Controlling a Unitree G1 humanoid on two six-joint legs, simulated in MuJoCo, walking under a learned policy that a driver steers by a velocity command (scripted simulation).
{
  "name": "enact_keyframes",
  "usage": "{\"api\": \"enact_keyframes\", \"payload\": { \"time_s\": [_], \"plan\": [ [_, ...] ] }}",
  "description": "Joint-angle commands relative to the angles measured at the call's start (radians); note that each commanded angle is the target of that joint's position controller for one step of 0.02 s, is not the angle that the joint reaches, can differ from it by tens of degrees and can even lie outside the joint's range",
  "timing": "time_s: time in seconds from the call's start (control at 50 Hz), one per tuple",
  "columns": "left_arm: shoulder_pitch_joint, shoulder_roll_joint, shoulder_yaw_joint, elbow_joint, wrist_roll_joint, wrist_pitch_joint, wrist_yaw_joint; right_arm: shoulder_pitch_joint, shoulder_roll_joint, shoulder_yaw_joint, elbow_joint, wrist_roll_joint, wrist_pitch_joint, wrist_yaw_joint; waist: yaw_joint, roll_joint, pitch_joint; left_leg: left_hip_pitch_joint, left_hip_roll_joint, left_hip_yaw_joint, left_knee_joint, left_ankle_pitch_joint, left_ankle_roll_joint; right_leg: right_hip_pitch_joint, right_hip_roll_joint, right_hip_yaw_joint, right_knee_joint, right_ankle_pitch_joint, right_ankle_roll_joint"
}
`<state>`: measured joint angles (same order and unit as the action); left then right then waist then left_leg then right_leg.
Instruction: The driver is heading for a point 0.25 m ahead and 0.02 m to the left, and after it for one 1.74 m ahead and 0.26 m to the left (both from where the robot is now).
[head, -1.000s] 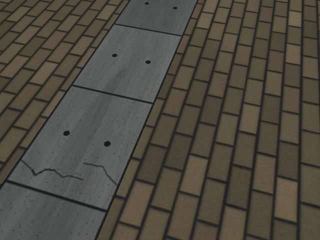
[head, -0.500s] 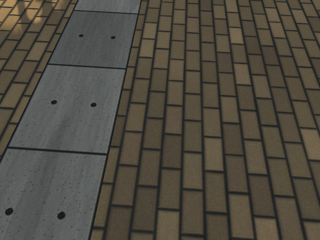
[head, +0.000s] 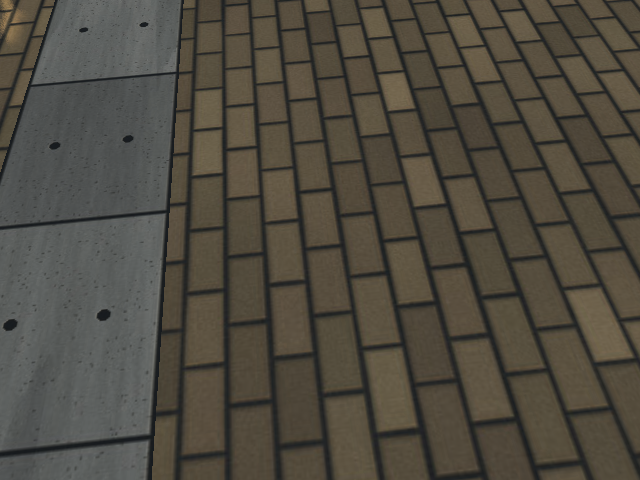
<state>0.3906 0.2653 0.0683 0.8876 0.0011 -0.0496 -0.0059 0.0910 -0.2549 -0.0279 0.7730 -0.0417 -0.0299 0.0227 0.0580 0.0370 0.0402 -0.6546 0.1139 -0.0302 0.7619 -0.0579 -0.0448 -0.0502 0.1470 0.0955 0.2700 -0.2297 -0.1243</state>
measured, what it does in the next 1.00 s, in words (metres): walks ahead: left foot, then right foot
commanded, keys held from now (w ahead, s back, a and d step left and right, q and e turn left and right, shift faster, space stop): w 0.02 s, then no key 0.98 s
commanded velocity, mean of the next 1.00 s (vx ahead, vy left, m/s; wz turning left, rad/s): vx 0.13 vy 0.00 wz -0.08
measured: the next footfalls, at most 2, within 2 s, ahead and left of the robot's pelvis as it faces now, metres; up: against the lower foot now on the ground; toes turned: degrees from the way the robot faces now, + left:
left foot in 0.16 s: +0.27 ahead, +0.13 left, +0.00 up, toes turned -1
right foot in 0.54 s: +0.21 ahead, -0.08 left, +0.00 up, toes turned -1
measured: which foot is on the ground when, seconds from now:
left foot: up 0.00-0.14, down 0.16-1.00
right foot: down 0.00-0.16, up 0.18-0.52, down 0.54-1.00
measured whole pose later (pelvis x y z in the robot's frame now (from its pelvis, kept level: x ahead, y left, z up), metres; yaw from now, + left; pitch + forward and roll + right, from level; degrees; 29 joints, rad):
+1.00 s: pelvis +0.19 +0.02 +0.00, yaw -2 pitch -2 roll +0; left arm 0.27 0.17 -0.01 1.11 0.01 -0.01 0.04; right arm 0.29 -0.18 0.00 1.10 -0.01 0.00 -0.03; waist -0.01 0.00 0.02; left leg -0.20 -0.01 0.03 0.38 -0.16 0.02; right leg -0.13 0.03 0.01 0.39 -0.23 -0.03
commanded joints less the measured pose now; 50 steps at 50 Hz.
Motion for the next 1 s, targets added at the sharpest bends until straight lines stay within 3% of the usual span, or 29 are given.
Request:
{"api": "enact_keyframes", "payload": {
  "time_s": [0.02, 0.08, 0.12, 0.14, 0.16, 0.18, 0.2, 0.22, 0.24, 0.26, 0.3, 0.34, 0.38, 0.46, 0.52, 0.54, 0.56, 0.58, 0.6, 0.66, 0.74, 1.0],
  "plan": [
    [0.087, 0.133, 0.024, -0.023, 0.007, -0.013, 0.009, -0.126, -0.057, -0.004, -0.091, 0.007, -0.019, 0.007, 0.037, -0.098, 0.002, 0.007, -0.045, 0.053, -0.098, 0.069, 0.017, 0.042, -0.264, 0.151, -0.042, 0.453, -0.088],
    [0.081, 0.133, 0.017, -0.012, 0.015, -0.010, 0.022, -0.110, -0.061, -0.003, -0.091, 0.008, -0.037, 0.002, 0.018, -0.104, 0.009, 0.113, -0.095, 0.063, -0.195, 0.029, 0.058, 0.072, -0.273, 0.132, 0.054, 0.708, -0.050],
    [0.046, 0.149, 0.017, -0.013, 0.014, -0.016, 0.029, 0.039, -0.097, -0.017, -0.040, 0.004, -0.053, -0.010, -0.046, -0.124, -0.045, 0.295, -0.144, 0.061, -0.259, 0.006, 0.095, 0.078, -0.259, 0.135, 0.182, 0.880, -0.008],
    [0.019, 0.156, 0.017, -0.013, 0.004, -0.020, 0.027, 0.155, -0.110, -0.023, -0.004, 0.002, -0.067, -0.019, -0.111, -0.098, -0.093, 0.441, -0.134, 0.062, -0.354, 0.129, 0.115, 0.057, -0.218, 0.104, 0.322, 0.865, 0.015],
    [0.024, 0.126, 0.007, -0.038, -0.006, -0.030, 0.025, 0.281, -0.164, -0.033, 0.020, -0.010, -0.081, -0.032, -0.148, -0.036, -0.202, 0.687, 0.023, -0.066, -0.305, 0.428, 0.150, -0.085, -0.171, 0.087, 0.521, 0.580, 0.038],
    [0.212, 0.021, -0.012, -0.023, -0.050, -0.023, 0.030, 0.336, -0.254, -0.057, 0.024, -0.012, -0.069, -0.029, -0.095, 0.214, -0.381, 0.982, 0.350, -0.399, -0.223, 0.945, 0.346, -0.328, -0.012, -0.006, 0.893, -0.231, 0.082],
    [0.206, 0.112, 0.003, 0.006, -0.020, -0.010, 0.041, 0.340, -0.196, -0.052, 0.028, 0.035, -0.051, -0.018, -0.106, 0.113, -0.426, 0.928, 0.350, -0.493, -0.271, 0.975, 0.389, -0.385, -0.001, 0.024, 1.003, -0.372, 0.082],
    [0.122, 0.115, 0.007, 0.005, -0.001, -0.002, 0.040, 0.254, -0.132, -0.034, 0.017, 0.043, -0.049, -0.016, -0.086, 0.025, -0.288, 0.799, 0.290, -0.367, -0.313, 0.864, 0.361, -0.409, -0.044, 0.060, 1.013, -0.303, 0.090],
    [0.058, 0.095, 0.000, -0.006, 0.009, 0.002, 0.034, 0.176, -0.072, -0.016, 0.012, 0.039, -0.048, -0.019, -0.071, 0.005, -0.190, 0.697, 0.234, -0.280, -0.357, 0.764, 0.318, -0.429, -0.079, 0.046, 0.956, -0.263, 0.097],
    [0.019, 0.083, -0.001, -0.009, 0.015, 0.014, 0.027, 0.148, -0.040, -0.003, 0.017, 0.037, -0.049, -0.026, -0.059, 0.020, -0.131, 0.612, 0.186, -0.208, -0.400, 0.716, 0.282, -0.410, -0.108, 0.040, 0.897, -0.236, 0.104],
    [0.045, 0.055, -0.007, 0.010, 0.027, 0.046, 0.013, 0.131, -0.042, 0.004, 0.039, 0.034, -0.048, -0.030, -0.022, 0.058, -0.113, 0.474, 0.123, -0.112, -0.446, 0.667, 0.249, -0.284, -0.111, 0.004, 0.811, -0.186, 0.122],
    [0.063, 0.027, -0.016, 0.026, 0.021, 0.063, 0.012, 0.115, -0.058, 0.005, 0.054, 0.026, -0.053, -0.028, 0.006, 0.070, -0.133, 0.415, 0.099, -0.055, -0.457, 0.653, 0.252, -0.213, -0.109, -0.024, 0.709, -0.168, 0.135],
    [0.025, 0.013, -0.027, 0.031, 0.022, 0.074, 0.018, 0.110, -0.068, 0.006, 0.070, 0.020, -0.050, -0.027, 0.003, 0.089, -0.130, 0.389, 0.085, -0.035, -0.469, 0.533, 0.247, -0.184, -0.124, -0.052, 0.565, -0.152, 0.139],
    [-0.058, 0.028, -0.036, 0.042, 0.022, 0.090, 0.027, 0.146, -0.095, -0.003, 0.100, 0.021, -0.014, -0.028, -0.039, 0.107, -0.106, 0.337, 0.078, -0.093, -0.520, -0.027, 0.233, -0.129, -0.140, -0.091, 0.395, -0.099, 0.128],
    [-0.079, 0.023, -0.045, 0.060, 0.032, 0.076, 0.034, 0.137, -0.079, 0.000, 0.110, 0.028, 0.011, -0.034, -0.023, 0.039, -0.025, 0.220, 0.052, -0.126, -0.525, -0.368, 0.165, -0.029, -0.157, -0.075, 0.168, 0.009, 0.098],
    [-0.075, 0.046, -0.046, 0.062, 0.040, 0.064, 0.038, 0.152, -0.061, 0.004, 0.116, 0.026, 0.013, -0.034, -0.029, -0.010, -0.007, 0.201, 0.033, -0.123, -0.497, -0.384, 0.125, -0.016, -0.228, 0.015, 0.096, 0.028, 0.082],
    [-0.109, 0.101, -0.037, 0.060, 0.032, 0.054, 0.042, 0.210, -0.041, 0.004, 0.125, 0.037, 0.017, -0.032, -0.083, -0.102, 0.025, 0.231, -0.046, -0.060, -0.466, -0.343, 0.093, -0.113, -0.299, 0.120, 0.046, -0.032, 0.051],
    [-0.126, 0.074, -0.043, 0.079, 0.013, 0.046, 0.036, 0.225, -0.026, 0.007, 0.152, 0.040, 0.024, -0.031, -0.091, -0.154, 0.034, 0.410, -0.080, -0.013, -0.437, -0.231, 0.081, -0.284, -0.313, 0.136, -0.008, -0.141, 0.040],
    [-0.146, 0.039, -0.054, 0.084, 0.010, 0.038, 0.034, 0.226, -0.027, 0.005, 0.167, 0.037, 0.025, -0.032, -0.099, -0.149, 0.038, 0.501, -0.069, -0.021, -0.421, -0.159, 0.078, -0.336, -0.290, 0.121, -0.035, -0.181, 0.058],
    [-0.139, 0.034, -0.053, 0.112, 0.003, 0.028, 0.041, 0.235, -0.047, -0.001, 0.200, 0.028, 0.020, -0.035, -0.092, -0.119, 0.020, 0.509, -0.040, -0.044, -0.426, -0.103, 0.089, -0.258, -0.240, 0.061, -0.012, -0.063, 0.083],
    [-0.102, 0.018, -0.054, 0.146, 0.005, 0.031, 0.042, 0.225, -0.025, 0.005, 0.237, 0.032, 0.016, -0.041, -0.071, -0.055, 0.014, 0.469, -0.036, -0.046, -0.449, -0.106, 0.082, -0.180, -0.236, 0.042, 0.018, 0.015, 0.070],
    [-0.069, -0.009, -0.065, 0.217, 0.005, 0.033, 0.049, 0.250, -0.001, 0.014, 0.323, 0.032, 0.024, -0.056, -0.068, -0.035, 0.017, 0.492, -0.027, -0.046, -0.438, -0.057, 0.082, -0.154, -0.229, 0.021, 0.030, 0.082, 0.068]
  ]
}}
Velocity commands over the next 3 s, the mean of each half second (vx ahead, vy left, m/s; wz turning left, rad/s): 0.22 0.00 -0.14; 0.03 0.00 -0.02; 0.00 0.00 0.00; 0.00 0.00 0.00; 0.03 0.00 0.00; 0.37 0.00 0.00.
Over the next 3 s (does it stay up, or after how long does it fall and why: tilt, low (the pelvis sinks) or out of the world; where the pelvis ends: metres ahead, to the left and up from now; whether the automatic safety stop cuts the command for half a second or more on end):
stays up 0.41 0.06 0.00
